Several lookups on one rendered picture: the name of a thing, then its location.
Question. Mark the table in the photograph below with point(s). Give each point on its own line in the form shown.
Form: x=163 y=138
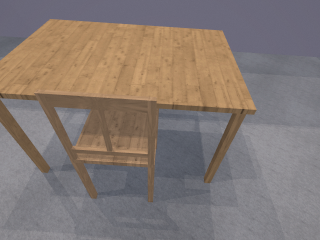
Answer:
x=185 y=68

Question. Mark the chair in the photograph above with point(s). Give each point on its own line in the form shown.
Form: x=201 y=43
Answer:
x=120 y=130

